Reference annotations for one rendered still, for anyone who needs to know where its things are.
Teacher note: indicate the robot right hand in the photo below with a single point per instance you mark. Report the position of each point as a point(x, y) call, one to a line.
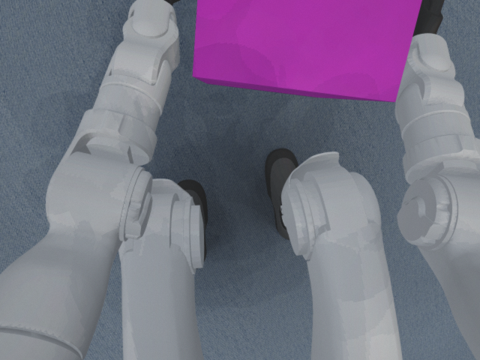
point(429, 17)

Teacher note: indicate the robot left forearm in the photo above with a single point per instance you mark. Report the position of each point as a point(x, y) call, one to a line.
point(122, 123)

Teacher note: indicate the carton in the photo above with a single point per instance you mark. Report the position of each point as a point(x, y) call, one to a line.
point(342, 49)

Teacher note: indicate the robot left upper arm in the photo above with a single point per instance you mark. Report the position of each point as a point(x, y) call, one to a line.
point(52, 296)

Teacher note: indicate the robot left foot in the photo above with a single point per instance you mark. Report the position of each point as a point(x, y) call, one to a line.
point(196, 191)

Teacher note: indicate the robot right forearm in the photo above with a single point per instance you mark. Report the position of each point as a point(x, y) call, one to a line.
point(434, 124)

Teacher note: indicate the robot right upper arm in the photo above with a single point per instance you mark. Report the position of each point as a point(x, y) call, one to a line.
point(440, 214)

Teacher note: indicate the robot right shin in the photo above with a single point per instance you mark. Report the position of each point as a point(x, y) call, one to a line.
point(329, 160)

